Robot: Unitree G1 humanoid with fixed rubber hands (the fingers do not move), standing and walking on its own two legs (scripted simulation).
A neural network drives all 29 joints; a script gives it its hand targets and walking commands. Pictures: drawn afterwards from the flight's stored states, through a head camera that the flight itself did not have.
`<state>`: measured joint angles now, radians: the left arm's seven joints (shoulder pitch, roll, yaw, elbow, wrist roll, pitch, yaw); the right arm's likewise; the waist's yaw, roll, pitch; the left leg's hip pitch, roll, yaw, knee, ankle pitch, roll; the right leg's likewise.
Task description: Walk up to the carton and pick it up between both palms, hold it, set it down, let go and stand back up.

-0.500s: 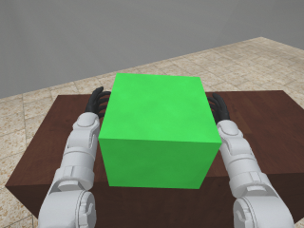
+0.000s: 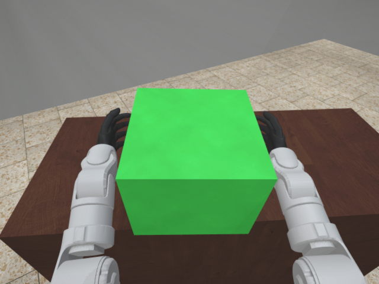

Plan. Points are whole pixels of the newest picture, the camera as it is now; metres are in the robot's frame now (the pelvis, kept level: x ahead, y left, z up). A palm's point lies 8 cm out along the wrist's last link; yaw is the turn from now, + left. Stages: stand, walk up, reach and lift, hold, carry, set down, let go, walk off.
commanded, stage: hold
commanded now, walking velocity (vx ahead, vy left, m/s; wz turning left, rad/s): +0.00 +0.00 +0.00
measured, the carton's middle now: (192, 159) +0.39 -0.01 +0.09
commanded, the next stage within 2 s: none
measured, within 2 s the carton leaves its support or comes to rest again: neither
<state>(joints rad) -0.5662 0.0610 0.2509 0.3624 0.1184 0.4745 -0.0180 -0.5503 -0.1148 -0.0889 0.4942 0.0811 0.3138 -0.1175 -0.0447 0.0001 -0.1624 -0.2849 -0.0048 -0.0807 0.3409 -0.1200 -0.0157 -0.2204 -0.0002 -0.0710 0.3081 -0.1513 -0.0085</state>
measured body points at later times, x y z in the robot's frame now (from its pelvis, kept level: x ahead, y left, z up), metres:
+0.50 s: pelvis -0.01 +0.00 +0.00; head -0.05 +0.01 +0.45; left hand +0.38 +0.17 +0.18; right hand +0.37 -0.18 +0.17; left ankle +0.03 +0.13 -0.75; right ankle +0.00 -0.11 -0.75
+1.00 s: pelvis -0.02 +0.00 +0.00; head -0.07 +0.01 +0.45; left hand +0.36 +0.18 +0.19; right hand +0.36 -0.18 +0.18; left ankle +0.03 +0.13 -0.75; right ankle +0.00 -0.11 -0.75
